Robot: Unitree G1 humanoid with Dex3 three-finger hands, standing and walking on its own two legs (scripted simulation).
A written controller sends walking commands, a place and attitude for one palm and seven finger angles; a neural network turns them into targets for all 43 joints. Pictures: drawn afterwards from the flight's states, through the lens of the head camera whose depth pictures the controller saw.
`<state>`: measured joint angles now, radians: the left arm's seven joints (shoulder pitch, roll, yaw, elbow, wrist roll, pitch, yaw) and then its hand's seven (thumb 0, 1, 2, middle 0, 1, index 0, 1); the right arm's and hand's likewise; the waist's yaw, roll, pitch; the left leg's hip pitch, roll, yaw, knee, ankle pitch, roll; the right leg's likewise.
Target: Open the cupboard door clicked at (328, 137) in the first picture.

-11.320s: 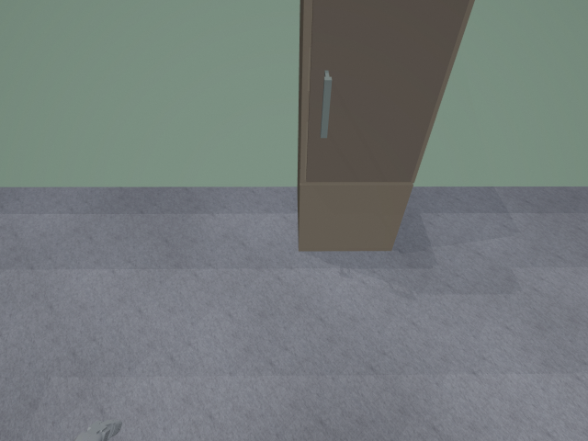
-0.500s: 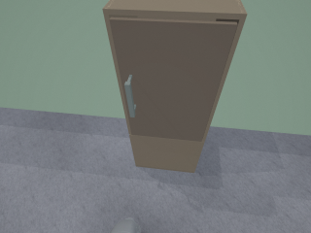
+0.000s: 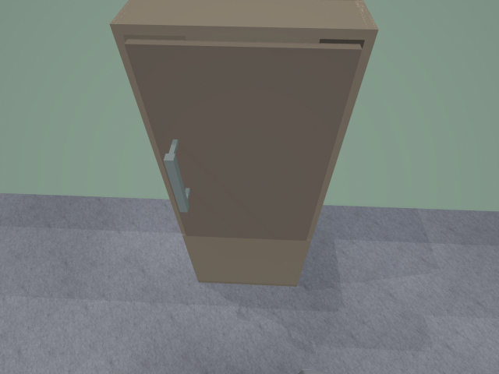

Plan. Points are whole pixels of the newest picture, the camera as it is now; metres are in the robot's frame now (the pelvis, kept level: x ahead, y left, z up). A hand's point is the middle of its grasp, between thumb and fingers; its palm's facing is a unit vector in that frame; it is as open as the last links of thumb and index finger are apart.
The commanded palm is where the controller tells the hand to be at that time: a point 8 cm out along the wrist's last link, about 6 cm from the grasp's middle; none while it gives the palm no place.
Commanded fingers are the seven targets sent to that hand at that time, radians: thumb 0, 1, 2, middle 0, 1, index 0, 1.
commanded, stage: come to a stop and stand still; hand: left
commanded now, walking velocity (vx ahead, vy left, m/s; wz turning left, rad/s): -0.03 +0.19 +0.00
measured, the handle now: (179, 178) +0.50 +0.19 -0.03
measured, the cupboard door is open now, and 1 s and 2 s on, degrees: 0 0 0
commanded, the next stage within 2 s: none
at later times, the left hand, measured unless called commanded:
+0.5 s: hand out of the picture -0.05 +0.18 -0.15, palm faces +0.10 -0.96 -0.27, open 7.4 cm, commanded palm none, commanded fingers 0.00 0.90 0.90 -0.20 -0.30 -0.20 -0.30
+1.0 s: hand out of the picture -0.01 +0.20 -0.18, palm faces -0.03 -0.99 -0.15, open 7.3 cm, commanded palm none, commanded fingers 0.00 0.90 0.90 -0.20 -0.30 -0.20 -0.30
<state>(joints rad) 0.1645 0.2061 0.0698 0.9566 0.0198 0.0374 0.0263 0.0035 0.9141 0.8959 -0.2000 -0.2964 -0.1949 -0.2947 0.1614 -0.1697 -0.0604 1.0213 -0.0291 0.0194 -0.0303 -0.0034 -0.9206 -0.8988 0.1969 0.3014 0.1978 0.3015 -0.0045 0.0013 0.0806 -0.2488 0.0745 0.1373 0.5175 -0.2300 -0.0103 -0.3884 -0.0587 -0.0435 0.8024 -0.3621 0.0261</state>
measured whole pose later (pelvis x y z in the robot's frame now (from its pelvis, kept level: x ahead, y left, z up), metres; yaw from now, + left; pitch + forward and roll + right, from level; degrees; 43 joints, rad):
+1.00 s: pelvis -0.04 +0.03 +0.01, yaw -1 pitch +1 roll -1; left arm 0.22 0.18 0.05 1.10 0.02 0.04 0.01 0.01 0.93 0.90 -0.20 -0.30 -0.20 -0.30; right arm 0.44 -0.06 0.00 1.14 -0.03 -0.03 -0.06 0.01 -0.90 -0.90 0.20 0.30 0.20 0.30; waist -0.05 -0.04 0.05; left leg -0.05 -0.01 0.07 0.34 -0.30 0.05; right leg -0.36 -0.04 -0.05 0.73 -0.34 0.03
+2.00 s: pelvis -0.06 -0.01 +0.01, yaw -1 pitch -3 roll +0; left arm 0.30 0.10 0.00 1.17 0.01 0.00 0.03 0.01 0.91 0.90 -0.20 -0.30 -0.20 -0.30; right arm 0.35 -0.10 0.00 1.17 -0.01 -0.01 -0.04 0.01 -0.91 -0.90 0.19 0.30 0.19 0.30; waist 0.01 0.01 0.04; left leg -0.03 0.04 0.08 0.36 -0.29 -0.02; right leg -0.19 0.00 -0.11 0.39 -0.16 -0.04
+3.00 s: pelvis -0.08 +0.02 +0.00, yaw -1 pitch -3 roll +1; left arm 0.30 0.13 -0.01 1.11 0.02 -0.01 0.03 0.01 0.92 0.90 -0.20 -0.30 -0.20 -0.30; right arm 0.35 -0.14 0.01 1.08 -0.01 -0.03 -0.03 0.01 -0.91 -0.90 0.19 0.30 0.19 0.30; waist 0.00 0.01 0.02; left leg -0.09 -0.02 0.09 0.44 -0.30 0.03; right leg -0.27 -0.06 -0.08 0.48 -0.17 0.00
